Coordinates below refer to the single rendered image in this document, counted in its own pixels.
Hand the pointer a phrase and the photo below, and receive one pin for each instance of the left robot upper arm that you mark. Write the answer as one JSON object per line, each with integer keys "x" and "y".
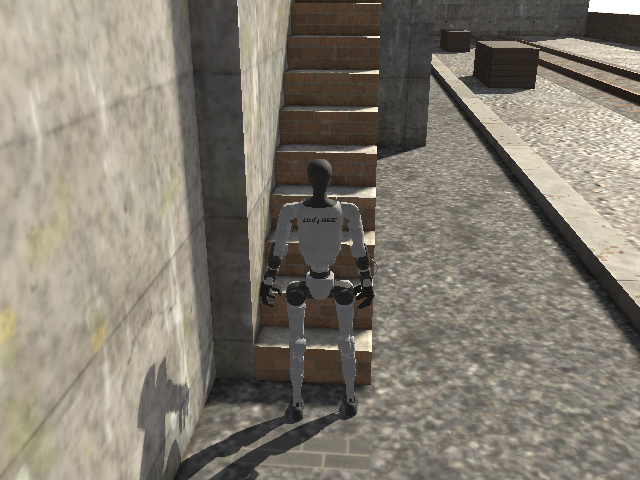
{"x": 288, "y": 212}

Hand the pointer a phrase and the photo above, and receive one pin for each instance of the right robot upper arm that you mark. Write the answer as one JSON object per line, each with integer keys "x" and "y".
{"x": 351, "y": 212}

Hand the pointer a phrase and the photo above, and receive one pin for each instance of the left robot forearm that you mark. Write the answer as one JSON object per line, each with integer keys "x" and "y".
{"x": 272, "y": 267}

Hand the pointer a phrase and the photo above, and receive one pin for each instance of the right robot hand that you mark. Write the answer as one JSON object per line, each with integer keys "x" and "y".
{"x": 365, "y": 292}

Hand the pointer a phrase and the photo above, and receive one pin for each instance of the right robot forearm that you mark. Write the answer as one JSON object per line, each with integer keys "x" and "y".
{"x": 364, "y": 270}

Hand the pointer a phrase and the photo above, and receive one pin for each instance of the left robot hand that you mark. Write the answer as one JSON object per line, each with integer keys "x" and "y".
{"x": 265, "y": 292}

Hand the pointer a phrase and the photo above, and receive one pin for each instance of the robot torso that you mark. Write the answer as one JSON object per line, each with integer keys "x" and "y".
{"x": 319, "y": 235}

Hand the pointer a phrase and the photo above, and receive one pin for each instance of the robot right thigh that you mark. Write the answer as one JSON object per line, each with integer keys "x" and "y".
{"x": 344, "y": 300}

